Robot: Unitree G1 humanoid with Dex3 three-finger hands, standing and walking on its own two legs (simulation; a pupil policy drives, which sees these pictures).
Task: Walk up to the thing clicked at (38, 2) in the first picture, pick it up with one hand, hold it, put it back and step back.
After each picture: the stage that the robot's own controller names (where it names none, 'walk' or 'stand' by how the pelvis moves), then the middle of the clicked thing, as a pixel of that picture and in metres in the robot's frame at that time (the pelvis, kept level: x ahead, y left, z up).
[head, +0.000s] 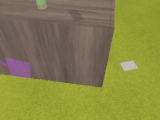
stand; out of the picture +1.03 +0.30 -0.03
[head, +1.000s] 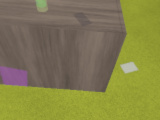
walk; (41, 0) +0.92 +0.24 -0.01
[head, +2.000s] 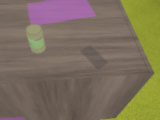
stand; (36, 39) +0.56 +0.20 -0.02
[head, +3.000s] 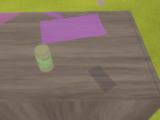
stand; (44, 58) +0.49 +0.20 -0.03
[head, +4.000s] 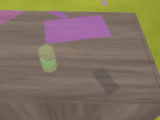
stand; (48, 58) +0.49 +0.18 -0.03
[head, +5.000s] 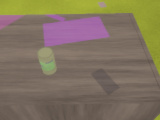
stand; (47, 61) +0.49 +0.18 -0.03
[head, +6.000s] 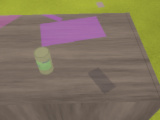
stand; (44, 61) +0.49 +0.20 -0.04
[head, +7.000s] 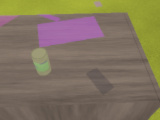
stand; (41, 62) +0.48 +0.20 -0.03
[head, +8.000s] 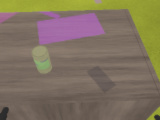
rise first; (42, 60) +0.48 +0.20 -0.03
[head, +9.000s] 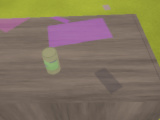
go down; (51, 61) +0.49 +0.19 -0.03
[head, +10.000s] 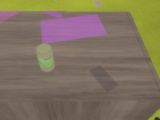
go down; (45, 58) +0.50 +0.18 -0.02
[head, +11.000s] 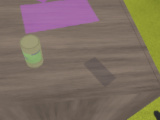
go down; (32, 52) +0.47 +0.17 +0.01
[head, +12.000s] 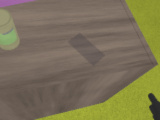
close in; (4, 30) +0.49 +0.19 +0.05
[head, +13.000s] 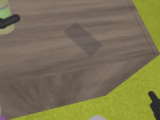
close; out of the picture +0.54 +0.18 +0.07
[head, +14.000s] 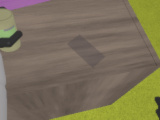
lift; (5, 31) +0.50 +0.19 +0.06
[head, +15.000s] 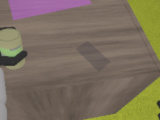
lift; (12, 49) +0.44 +0.21 +0.05
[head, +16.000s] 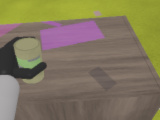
lift; (30, 61) +0.33 +0.16 +0.18
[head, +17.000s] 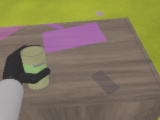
hold; (35, 67) +0.33 +0.16 +0.15
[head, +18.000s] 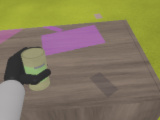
crouch; (36, 69) +0.33 +0.16 +0.15
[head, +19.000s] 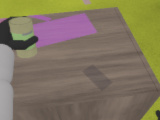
crouch; (24, 37) +0.45 +0.18 +0.16
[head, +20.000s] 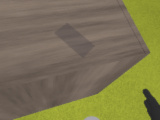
lower; out of the picture +0.55 +0.20 +0.07
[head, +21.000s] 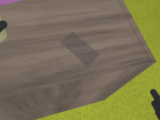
lower; out of the picture +0.53 +0.20 +0.06
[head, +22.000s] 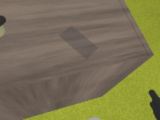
lower; out of the picture +0.54 +0.20 +0.06
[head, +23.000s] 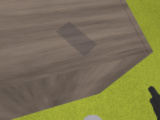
lower; out of the picture +0.55 +0.21 +0.07
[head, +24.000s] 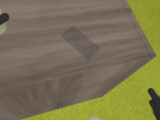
draw back; out of the picture +0.54 +0.20 +0.07
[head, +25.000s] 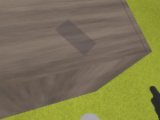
rise; out of the picture +0.54 +0.20 +0.06
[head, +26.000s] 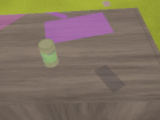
sink last; (48, 53) +0.51 +0.19 +0.01
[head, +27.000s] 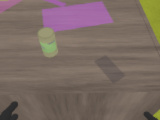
stand; (48, 42) +0.53 +0.18 +0.01
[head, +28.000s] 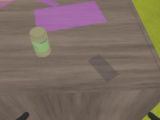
stand; (40, 42) +0.53 +0.20 +0.03
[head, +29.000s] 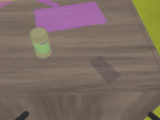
stand; (41, 43) +0.52 +0.19 +0.03
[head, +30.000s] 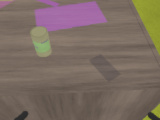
stand; (41, 42) +0.53 +0.19 +0.03
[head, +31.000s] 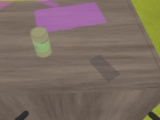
stand; (41, 42) +0.53 +0.19 +0.03
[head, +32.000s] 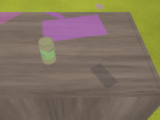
stand; (47, 50) +0.54 +0.19 -0.01
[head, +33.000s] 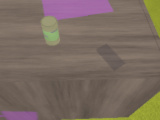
walk; (51, 31) +0.57 +0.15 -0.01
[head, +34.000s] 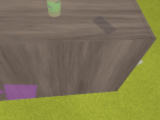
walk; (53, 3) +0.77 +0.16 -0.02
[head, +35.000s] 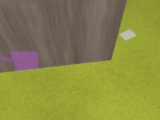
walk; out of the picture +1.08 +0.29 +0.00
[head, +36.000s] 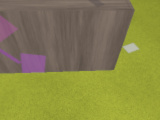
stand; out of the picture +1.14 +0.20 -0.03
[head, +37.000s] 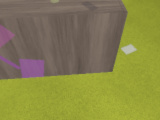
stand; out of the picture +1.15 +0.22 -0.03
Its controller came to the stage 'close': yes
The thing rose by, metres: 0.21
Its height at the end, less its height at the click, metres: +0.00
